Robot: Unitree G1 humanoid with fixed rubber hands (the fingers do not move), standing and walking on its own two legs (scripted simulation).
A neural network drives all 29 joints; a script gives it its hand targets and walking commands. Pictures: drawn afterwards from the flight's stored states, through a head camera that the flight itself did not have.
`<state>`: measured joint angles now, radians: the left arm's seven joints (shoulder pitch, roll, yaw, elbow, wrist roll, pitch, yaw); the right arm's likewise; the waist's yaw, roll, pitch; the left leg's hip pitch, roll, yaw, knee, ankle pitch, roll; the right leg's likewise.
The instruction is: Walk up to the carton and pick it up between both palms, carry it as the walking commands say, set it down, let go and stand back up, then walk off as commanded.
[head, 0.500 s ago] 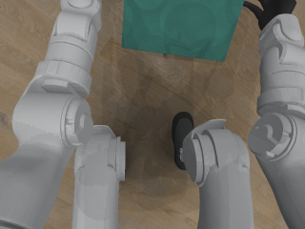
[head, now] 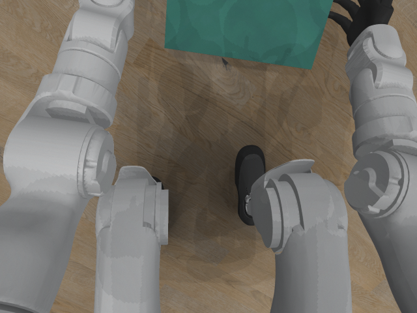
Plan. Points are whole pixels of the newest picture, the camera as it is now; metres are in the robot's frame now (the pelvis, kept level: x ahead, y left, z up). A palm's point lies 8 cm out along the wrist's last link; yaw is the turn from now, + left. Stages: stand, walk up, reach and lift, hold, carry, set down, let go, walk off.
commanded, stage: set down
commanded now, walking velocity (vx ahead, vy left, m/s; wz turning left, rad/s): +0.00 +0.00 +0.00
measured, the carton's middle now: out of the picture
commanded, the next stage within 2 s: none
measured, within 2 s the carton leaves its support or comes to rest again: rests again in 0.06 s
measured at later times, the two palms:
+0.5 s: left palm out of the picture +0.54 +0.12 -0.21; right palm (373, 50) +0.46 -0.28 -0.21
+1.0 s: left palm out of the picture +0.57 +0.12 -0.10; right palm out of the picture +0.47 -0.30 -0.11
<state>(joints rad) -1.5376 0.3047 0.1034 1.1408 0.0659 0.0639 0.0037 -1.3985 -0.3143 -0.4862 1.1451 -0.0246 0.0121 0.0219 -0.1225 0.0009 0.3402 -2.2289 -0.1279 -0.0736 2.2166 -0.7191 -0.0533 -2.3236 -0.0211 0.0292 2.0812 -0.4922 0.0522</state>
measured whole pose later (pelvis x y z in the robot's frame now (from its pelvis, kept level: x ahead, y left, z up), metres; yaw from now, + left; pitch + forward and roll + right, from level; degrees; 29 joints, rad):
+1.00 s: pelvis -0.02 -0.01 +0.02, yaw +1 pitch +41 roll +0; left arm -1.44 0.45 0.01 1.04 -0.17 0.17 0.05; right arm -1.26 -0.37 -0.29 0.97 0.20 0.09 -0.07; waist -0.14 0.03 0.21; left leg -2.18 -0.06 -0.03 2.11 -0.65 -0.03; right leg -2.28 -0.01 0.04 1.99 -0.42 0.04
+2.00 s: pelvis +0.03 -0.02 +0.27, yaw +1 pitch +44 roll +1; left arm -1.19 0.39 0.23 0.94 0.03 0.21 -0.10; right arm -0.97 -0.23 -0.44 0.73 0.03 0.20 0.00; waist -0.14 0.03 -0.07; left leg -1.51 -0.02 -0.05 1.14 -0.40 -0.04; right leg -1.59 -0.01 0.01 1.07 -0.25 0.00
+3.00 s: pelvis +0.10 -0.01 +0.39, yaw +0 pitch +0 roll -1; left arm 0.20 0.21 0.06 0.46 0.01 0.05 -0.06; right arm 0.22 -0.20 -0.05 0.43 0.02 0.07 0.07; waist -0.01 0.01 0.08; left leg -0.15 0.00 -0.05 0.45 -0.30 -0.01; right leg -0.23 -0.01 0.00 0.42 -0.19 0.02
